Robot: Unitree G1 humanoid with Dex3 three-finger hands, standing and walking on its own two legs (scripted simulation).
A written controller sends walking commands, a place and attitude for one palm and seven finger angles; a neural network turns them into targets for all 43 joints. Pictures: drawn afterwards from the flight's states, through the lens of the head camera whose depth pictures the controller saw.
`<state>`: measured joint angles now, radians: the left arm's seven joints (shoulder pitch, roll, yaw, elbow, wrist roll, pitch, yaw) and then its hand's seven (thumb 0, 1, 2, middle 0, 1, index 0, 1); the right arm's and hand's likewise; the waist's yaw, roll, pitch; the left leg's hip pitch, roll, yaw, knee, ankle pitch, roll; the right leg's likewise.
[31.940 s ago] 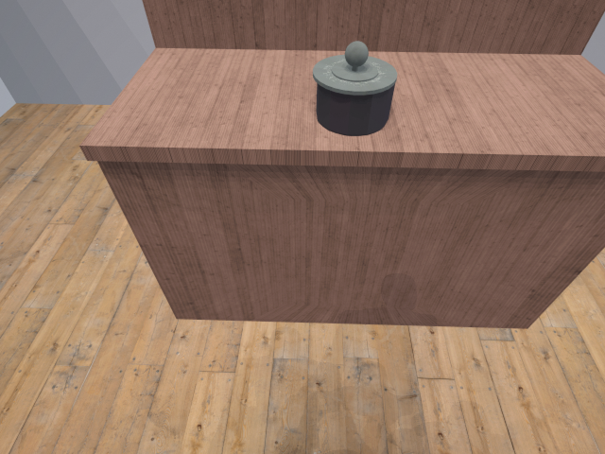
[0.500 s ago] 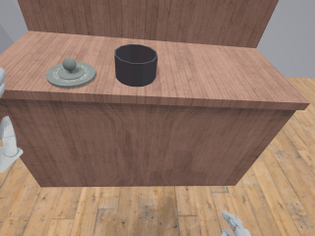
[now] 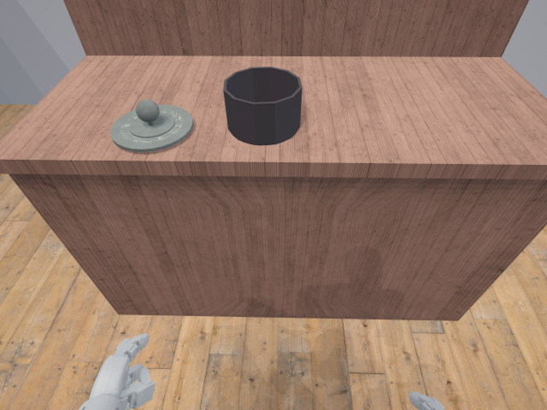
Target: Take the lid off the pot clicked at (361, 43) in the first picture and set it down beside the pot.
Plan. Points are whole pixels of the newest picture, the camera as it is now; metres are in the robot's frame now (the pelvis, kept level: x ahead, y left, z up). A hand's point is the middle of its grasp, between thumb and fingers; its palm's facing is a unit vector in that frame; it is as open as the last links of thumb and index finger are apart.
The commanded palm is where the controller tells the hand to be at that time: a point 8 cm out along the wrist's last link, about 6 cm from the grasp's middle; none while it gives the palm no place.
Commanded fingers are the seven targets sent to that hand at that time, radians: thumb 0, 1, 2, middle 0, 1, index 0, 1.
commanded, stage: stop stepping back and stand still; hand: left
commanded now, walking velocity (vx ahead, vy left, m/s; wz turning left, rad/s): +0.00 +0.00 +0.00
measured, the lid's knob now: (147, 110) +0.69 +0.29 +0.10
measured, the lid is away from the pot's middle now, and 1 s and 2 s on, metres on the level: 0.25 0.25 0.25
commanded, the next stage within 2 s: let the arm hang, fingers relaxed in 0.36 s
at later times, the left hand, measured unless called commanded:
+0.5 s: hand out of the picture +0.02 +0.18 -0.16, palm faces +0.02 -0.98 -0.22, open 7.4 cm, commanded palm none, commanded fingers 0.00 0.90 0.90 -0.20 -0.30 -0.20 -0.30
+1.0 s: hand out of the picture +0.05 +0.18 -0.16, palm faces +0.03 -0.98 -0.21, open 7.3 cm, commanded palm none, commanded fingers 0.00 0.90 0.90 -0.20 -0.30 -0.20 -0.30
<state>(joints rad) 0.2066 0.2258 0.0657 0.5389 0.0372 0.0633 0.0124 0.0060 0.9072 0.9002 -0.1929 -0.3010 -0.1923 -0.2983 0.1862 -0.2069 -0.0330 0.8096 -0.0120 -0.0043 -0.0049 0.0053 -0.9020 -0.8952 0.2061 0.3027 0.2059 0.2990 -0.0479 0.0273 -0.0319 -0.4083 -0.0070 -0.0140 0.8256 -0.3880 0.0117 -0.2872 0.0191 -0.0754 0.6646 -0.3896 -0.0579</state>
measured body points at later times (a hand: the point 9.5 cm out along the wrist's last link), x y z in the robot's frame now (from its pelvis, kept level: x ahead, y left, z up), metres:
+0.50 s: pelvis +0.03 +0.00 +0.02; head +0.07 -0.01 +0.46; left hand +0.02 +0.23 -0.14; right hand +0.01 -0.20 -0.15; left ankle +0.00 +0.12 -0.72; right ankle -0.02 -0.09 -0.72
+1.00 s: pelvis +0.03 +0.01 +0.02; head +0.06 +0.01 +0.47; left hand +0.05 +0.24 -0.14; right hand +0.01 -0.20 -0.14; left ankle +0.00 +0.12 -0.72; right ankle -0.02 -0.09 -0.72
